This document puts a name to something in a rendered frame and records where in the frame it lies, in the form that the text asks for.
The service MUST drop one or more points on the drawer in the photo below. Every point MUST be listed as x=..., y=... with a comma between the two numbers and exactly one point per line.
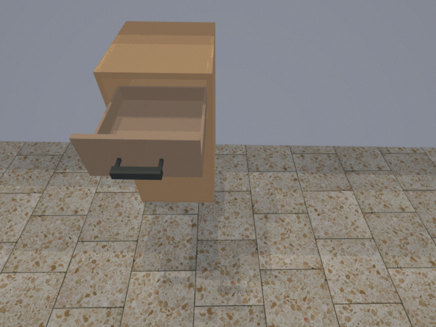
x=143, y=124

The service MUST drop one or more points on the cabinet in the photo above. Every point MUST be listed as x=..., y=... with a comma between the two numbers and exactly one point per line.
x=166, y=54

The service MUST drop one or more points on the handle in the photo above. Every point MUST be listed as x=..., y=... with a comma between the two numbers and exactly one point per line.
x=136, y=173

